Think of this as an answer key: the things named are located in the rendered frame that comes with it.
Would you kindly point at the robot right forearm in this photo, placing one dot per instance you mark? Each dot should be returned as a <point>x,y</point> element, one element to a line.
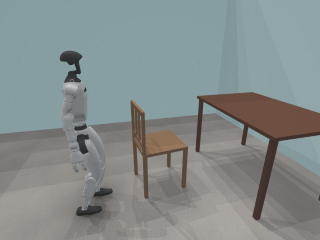
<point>68,127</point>

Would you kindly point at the right robot hand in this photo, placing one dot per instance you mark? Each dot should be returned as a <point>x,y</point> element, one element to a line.
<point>77,157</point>

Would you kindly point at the robot right foot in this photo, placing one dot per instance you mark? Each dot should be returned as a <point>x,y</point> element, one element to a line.
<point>90,210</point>

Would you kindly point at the table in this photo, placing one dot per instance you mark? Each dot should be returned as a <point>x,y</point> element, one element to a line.
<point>272,118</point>

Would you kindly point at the robot right thigh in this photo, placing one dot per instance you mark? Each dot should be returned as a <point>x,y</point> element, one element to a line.
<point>92,158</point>

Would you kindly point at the chair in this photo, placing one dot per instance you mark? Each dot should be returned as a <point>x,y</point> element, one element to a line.
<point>154,144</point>

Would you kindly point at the right robot upper arm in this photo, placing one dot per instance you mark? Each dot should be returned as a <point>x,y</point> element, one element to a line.
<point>71,91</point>

